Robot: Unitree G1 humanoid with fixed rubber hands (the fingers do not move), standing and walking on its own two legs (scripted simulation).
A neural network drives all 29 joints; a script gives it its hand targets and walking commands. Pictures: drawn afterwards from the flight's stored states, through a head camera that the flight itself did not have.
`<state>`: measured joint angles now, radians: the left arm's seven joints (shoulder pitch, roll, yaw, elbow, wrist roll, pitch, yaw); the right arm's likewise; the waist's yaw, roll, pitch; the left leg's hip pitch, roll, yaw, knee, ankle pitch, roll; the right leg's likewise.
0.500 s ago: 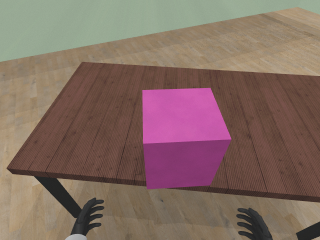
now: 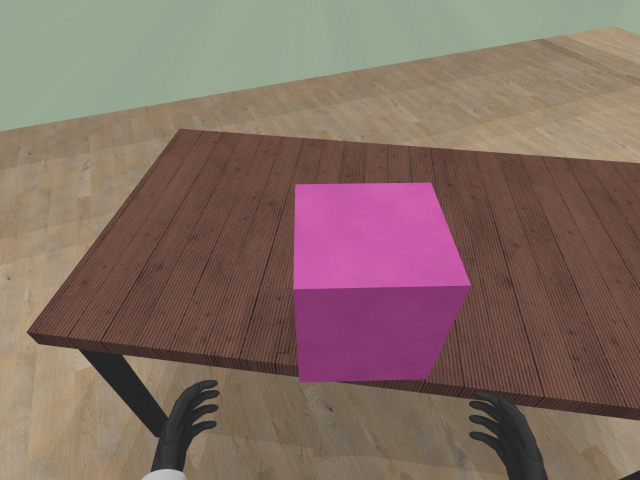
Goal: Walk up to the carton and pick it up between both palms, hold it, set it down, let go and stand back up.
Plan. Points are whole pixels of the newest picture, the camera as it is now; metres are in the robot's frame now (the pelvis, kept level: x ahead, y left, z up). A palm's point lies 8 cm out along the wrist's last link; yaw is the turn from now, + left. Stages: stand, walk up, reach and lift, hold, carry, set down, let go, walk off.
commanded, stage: reach and lift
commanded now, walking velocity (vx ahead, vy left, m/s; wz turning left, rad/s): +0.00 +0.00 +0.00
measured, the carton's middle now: (363, 285) +0.41 -0.04 -0.01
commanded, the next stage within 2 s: none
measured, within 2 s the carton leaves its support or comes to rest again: neither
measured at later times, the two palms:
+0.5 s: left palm (183, 398) +0.22 +0.20 -0.01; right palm (516, 399) +0.23 -0.22 -0.01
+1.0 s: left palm (189, 317) +0.29 +0.19 +0.06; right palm (520, 322) +0.30 -0.22 +0.06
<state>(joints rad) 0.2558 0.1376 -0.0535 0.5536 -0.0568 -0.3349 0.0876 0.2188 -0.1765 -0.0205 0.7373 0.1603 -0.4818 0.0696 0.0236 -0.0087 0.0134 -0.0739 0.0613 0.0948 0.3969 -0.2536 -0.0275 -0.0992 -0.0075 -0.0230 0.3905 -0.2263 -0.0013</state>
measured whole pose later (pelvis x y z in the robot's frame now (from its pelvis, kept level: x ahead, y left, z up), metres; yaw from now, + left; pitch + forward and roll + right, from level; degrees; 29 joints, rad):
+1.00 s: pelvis -0.01 +0.00 +0.01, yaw -1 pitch -1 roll +0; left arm -0.16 0.13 0.05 0.24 -0.09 0.21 0.11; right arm -0.20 -0.30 0.01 0.50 0.30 -0.05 0.01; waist 0.03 -0.02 0.00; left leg -0.10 0.06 0.11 0.30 -0.18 -0.03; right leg -0.14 0.00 -0.01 0.31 -0.16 -0.01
